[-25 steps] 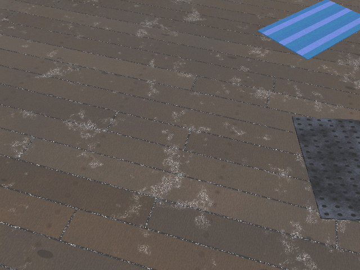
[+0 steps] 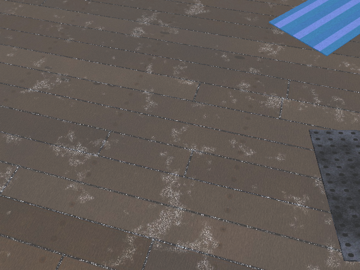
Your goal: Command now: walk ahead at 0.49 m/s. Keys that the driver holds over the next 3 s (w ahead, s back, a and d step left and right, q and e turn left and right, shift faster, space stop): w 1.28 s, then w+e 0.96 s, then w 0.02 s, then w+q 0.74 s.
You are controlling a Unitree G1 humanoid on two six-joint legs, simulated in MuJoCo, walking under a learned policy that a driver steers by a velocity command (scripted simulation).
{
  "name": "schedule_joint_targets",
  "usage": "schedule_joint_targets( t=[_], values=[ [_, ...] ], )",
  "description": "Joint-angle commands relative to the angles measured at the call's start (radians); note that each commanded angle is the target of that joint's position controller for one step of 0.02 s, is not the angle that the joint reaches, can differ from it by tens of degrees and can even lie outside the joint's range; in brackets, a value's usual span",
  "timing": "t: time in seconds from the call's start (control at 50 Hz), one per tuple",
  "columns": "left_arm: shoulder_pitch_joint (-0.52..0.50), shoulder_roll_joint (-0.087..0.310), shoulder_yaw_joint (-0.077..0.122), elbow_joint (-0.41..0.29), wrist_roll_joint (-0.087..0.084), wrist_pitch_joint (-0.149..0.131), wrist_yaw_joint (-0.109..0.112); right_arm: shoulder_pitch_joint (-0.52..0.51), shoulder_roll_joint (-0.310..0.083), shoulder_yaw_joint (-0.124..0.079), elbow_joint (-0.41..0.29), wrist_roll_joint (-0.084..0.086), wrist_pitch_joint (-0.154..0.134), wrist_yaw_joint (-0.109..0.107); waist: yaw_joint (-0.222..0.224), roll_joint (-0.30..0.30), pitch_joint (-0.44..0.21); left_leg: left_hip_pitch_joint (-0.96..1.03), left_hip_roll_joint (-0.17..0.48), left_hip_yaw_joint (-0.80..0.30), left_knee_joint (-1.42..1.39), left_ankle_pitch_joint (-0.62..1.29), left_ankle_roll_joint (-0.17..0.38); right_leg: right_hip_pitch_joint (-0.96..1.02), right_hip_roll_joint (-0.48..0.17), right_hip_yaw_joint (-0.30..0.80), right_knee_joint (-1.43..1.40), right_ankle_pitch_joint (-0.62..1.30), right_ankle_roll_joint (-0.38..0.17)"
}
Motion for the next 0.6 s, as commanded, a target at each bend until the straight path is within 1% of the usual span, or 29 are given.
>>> schedule_joint_targets(
  t=[0.02,0.04,0.06,0.08,0.1,0.12,0.14,0.16,0.18,0.2,0.24,0.26,0.28,0.32,0.34,0.36,0.38,0.4,0.42,0.44,0.46,0.48,0.5,0.52,0.54,0.56,0.58,0.6],
  values=[
    [0.044,0.088,0.016,-0.016,0.02,-0.018,-0.004,0.002,-0.094,-0.03,-0.076,-0.004,-0.012,-0.012,0.009,-0.083,-0.088,-0.247,0.119,-0.046,0.029,0.095,0.017,0.21,-0.279,0.372,-0.346,-0.045,-0.169],
    [0.044,0.079,0.014,-0.009,0.018,-0.02,-0.004,0.015,-0.068,-0.028,-0.075,-0.005,0.001,-0.013,-0.006,-0.09,-0.072,-0.227,0.123,-0.043,-0.003,0.101,0.013,0.166,-0.267,0.338,-0.374,-0.048,-0.172],
    [0.057,0.083,0.013,0.002,0.012,-0.022,-0.002,0.015,-0.051,-0.025,-0.076,-0.004,0.013,-0.014,-0.016,-0.093,-0.05,-0.225,0.128,-0.031,-0.038,0.096,0.004,0.13,-0.258,0.299,-0.394,-0.028,-0.178],
    [0.076,0.101,0.017,0.01,0.007,-0.023,0.005,-0.017,-0.059,-0.027,-0.092,-0.01,0.018,-0.017,-0.015,-0.087,-0.022,-0.258,0.135,-0.024,-0.093,0.128,-0.008,0.115,-0.257,0.275,-0.414,-0.016,-0.183],
    [0.102,0.123,0.022,0.018,0.008,-0.024,0.013,-0.065,-0.068,-0.03,-0.113,-0.018,0.017,-0.018,-0.008,-0.069,-0.006,-0.297,0.142,-0.021,-0.156,0.177,-0.022,0.123,-0.261,0.263,-0.425,0.004,-0.189],
    [0.125,0.141,0.027,0.025,0.01,-0.023,0.022,-0.112,-0.073,-0.031,-0.13,-0.024,0.016,-0.018,0.003,-0.059,-0.001,-0.334,0.144,-0.02,-0.218,0.243,-0.031,0.141,-0.262,0.258,-0.435,0.009,-0.189],
    [0.142,0.149,0.029,0.029,0.009,-0.02,0.028,-0.15,-0.075,-0.031,-0.142,-0.027,0.014,-0.015,0.013,-0.056,0.003,-0.352,0.143,-0.018,-0.288,0.304,-0.037,0.16,-0.257,0.237,-0.436,0.036,-0.183],
    [0.157,0.15,0.029,0.032,0.006,-0.017,0.033,-0.186,-0.07,-0.029,-0.153,-0.027,0.01,-0.011,0.024,-0.054,0.007,-0.352,0.133,-0.009,-0.362,0.362,-0.04,0.172,-0.244,0.208,-0.435,0.063,-0.169],
    [0.189,0.126,0.022,0.039,0.001,-0.015,0.036,-0.228,-0.073,-0.03,-0.162,-0.029,0.006,-0.006,0.042,-0.043,0.011,-0.352,0.114,0.01,-0.424,0.415,-0.036,0.195,-0.21,0.162,-0.425,0.123,-0.144],
    [0.197,0.162,0.029,0.042,0.0,-0.012,0.038,-0.264,-0.047,-0.02,-0.176,-0.022,0.003,-0.002,0.047,-0.08,0.01,-0.323,0.1,0.024,-0.502,0.462,-0.038,0.192,-0.216,0.153,-0.423,0.111,-0.139],
    [0.243,0.165,0.03,0.058,-0.006,-0.008,0.042,-0.339,-0.055,-0.016,-0.194,-0.016,-0.001,0.007,0.077,-0.06,0.016,-0.301,0.081,0.04,-0.573,0.507,-0.042,0.225,-0.223,0.138,-0.419,0.115,-0.136],
    [0.266,0.163,0.03,0.067,-0.01,-0.004,0.042,-0.366,-0.054,-0.013,-0.203,-0.012,-0.001,0.013,0.087,-0.054,0.021,-0.299,0.073,0.044,-0.603,0.501,-0.041,0.255,-0.228,0.132,-0.406,0.112,-0.133],
    [0.284,0.165,0.031,0.075,-0.014,0.001,0.042,-0.391,-0.059,-0.012,-0.215,-0.011,-0.002,0.019,0.093,-0.055,0.028,-0.311,0.068,0.04,-0.631,0.489,-0.036,0.297,-0.244,0.136,-0.391,0.114,-0.131],
    [0.31,0.166,0.034,0.089,-0.016,0.014,0.044,-0.428,-0.074,-0.013,-0.238,-0.009,-0.007,0.031,0.095,-0.057,0.031,-0.33,0.059,0.034,-0.671,0.431,-0.018,0.383,-0.275,0.144,-0.348,0.144,-0.118],
    [0.309,0.179,0.039,0.091,-0.015,0.02,0.045,-0.425,-0.083,-0.015,-0.246,-0.008,-0.009,0.035,0.082,-0.074,0.025,-0.312,0.055,0.031,-0.686,0.394,-0.004,0.41,-0.297,0.158,-0.323,0.171,-0.11],
    [0.305,0.182,0.041,0.09,-0.014,0.026,0.046,-0.41,-0.098,-0.02,-0.248,-0.007,-0.011,0.039,0.067,-0.078,0.01,-0.287,0.041,0.045,-0.695,0.347,0.009,0.444,-0.303,0.159,-0.288,0.248,-0.104],
    [0.285,0.193,0.043,0.086,-0.013,0.032,0.046,-0.353,-0.119,-0.03,-0.239,-0.006,-0.014,0.04,0.027,-0.099,-0.025,-0.193,0.018,0.063,-0.712,0.319,0.027,0.45,-0.3,0.149,-0.219,0.388,-0.093],
    [0.267,0.179,0.038,0.078,-0.011,0.038,0.046,-0.219,-0.157,-0.052,-0.197,-0.008,-0.015,0.038,-0.043,-0.091,-0.105,-0.015,-0.012,0.088,-0.733,0.323,0.054,0.429,-0.252,0.107,-0.064,0.53,-0.066],
    [0.268,0.142,0.021,0.058,0.003,0.039,0.048,-0.026,-0.222,-0.078,-0.147,-0.016,-0.014,0.029,-0.114,-0.048,-0.249,0.279,0.068,0.004,-0.693,0.335,0.106,0.287,-0.198,0.061,0.189,0.453,-0.031],
    [0.378,0.025,-0.015,0.038,0.009,0.019,0.037,0.1,-0.331,-0.106,-0.118,-0.031,-0.004,0.025,-0.088,0.186,-0.398,0.686,0.323,-0.442,-0.74,0.194,0.266,-0.136,-0.03,0.005,0.593,0.05,0.05],
    [0.361,0.053,-0.013,0.051,-0.006,-0.007,0.034,0.113,-0.253,-0.082,-0.114,-0.024,-0.001,0.029,-0.101,0.222,-0.447,0.729,0.375,-0.692,-0.889,0.094,0.3,-0.293,0.012,0.147,0.748,-0.414,0.046],
    [0.268,0.152,0.014,0.027,-0.036,-0.023,0.03,0.026,-0.191,-0.061,-0.128,-0.019,-0.005,0.028,-0.089,0.156,-0.291,0.611,0.336,-0.547,-0.899,0.07,0.238,-0.385,-0.053,0.173,0.816,-0.369,0.023],
    [0.208,0.156,0.015,0.013,-0.041,-0.029,0.032,-0.062,-0.158,-0.05,-0.152,-0.021,-0.006,0.027,-0.062,0.096,-0.198,0.467,0.297,-0.407,-0.918,0.14,0.204,-0.379,-0.11,0.145,0.784,-0.272,0.012],
    [0.173,0.146,0.019,0.011,-0.025,-0.025,0.039,-0.125,-0.123,-0.038,-0.161,-0.027,-0.006,0.03,-0.035,0.035,-0.122,0.328,0.252,-0.306,-0.959,0.217,0.182,-0.341,-0.147,0.125,0.717,-0.194,0.014],
    [0.186,0.131,0.024,0.012,-0.016,-0.013,0.043,-0.154,-0.11,-0.034,-0.163,-0.036,-0.01,0.033,0.001,0.066,-0.095,0.234,0.226,-0.243,-0.989,0.288,0.174,-0.274,-0.178,0.132,0.661,-0.143,0.019],
    [0.207,0.107,0.022,0.019,-0.011,0.0,0.043,-0.164,-0.101,-0.032,-0.159,-0.038,-0.012,0.037,0.021,0.072,-0.087,0.181,0.207,-0.205,-1.018,0.317,0.174,-0.224,-0.187,0.131,0.634,-0.118,0.026],
    [0.217,0.085,0.02,0.023,-0.01,0.011,0.043,-0.155,-0.104,-0.033,-0.15,-0.036,-0.016,0.038,0.031,0.065,-0.082,0.151,0.197,-0.171,-1.038,0.351,0.181,-0.206,-0.189,0.124,0.611,-0.102,0.033],
    [0.214,0.075,0.019,0.02,-0.008,0.02,0.045,-0.144,-0.12,-0.037,-0.143,-0.037,-0.018,0.034,0.04,0.05,-0.072,0.134,0.194,-0.143,-1.058,0.369,0.191,-0.216,-0.192,0.119,0.586,-0.074,0.042]
  ],
)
